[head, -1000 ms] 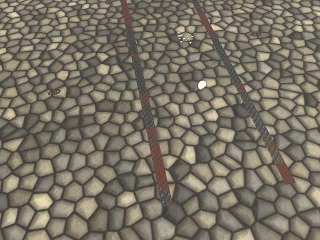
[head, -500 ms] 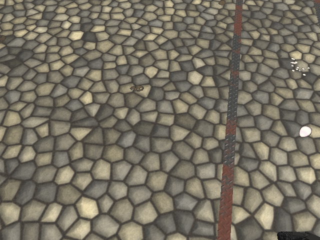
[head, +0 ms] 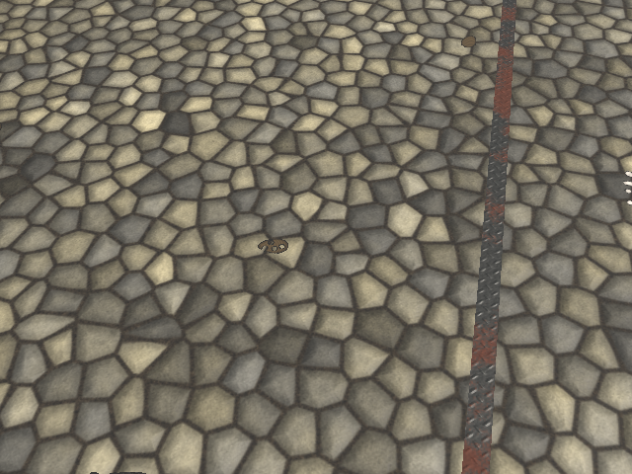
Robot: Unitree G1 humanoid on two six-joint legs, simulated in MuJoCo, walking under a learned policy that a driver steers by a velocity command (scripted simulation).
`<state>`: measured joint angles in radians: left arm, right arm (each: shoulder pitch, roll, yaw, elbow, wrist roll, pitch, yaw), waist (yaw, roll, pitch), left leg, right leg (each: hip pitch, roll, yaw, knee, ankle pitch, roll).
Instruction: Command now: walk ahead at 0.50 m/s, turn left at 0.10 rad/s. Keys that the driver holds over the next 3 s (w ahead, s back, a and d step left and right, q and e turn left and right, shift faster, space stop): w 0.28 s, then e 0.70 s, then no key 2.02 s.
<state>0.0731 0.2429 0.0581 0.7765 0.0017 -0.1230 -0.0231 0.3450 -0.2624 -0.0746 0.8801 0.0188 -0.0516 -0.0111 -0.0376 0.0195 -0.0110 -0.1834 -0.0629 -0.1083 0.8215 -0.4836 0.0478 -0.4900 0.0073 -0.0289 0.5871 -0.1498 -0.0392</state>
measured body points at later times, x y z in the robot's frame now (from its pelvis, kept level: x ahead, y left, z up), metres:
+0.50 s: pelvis +0.25 +0.03 +0.01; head +0.30 +0.03 +0.45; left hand +0.26 +0.30 -0.13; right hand +0.46 -0.22 -0.08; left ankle +0.37 +0.14 -0.72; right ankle +0.11 -0.11 -0.68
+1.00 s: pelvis +0.31 -0.01 +0.02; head +0.34 -0.06 +0.46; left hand +0.53 +0.22 -0.07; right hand +0.36 -0.33 -0.11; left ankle +0.36 +0.13 -0.65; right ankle +0.31 -0.10 -0.72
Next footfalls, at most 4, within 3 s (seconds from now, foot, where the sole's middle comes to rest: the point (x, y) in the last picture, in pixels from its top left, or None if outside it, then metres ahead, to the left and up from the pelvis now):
0.44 left None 0.41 0.14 -0.76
0.86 right None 0.34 -0.12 -0.76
1.30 left None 0.42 0.11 -0.76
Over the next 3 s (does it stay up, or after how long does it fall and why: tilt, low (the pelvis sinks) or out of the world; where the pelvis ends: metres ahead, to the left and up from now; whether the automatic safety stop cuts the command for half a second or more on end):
stays up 0.36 0.02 0.02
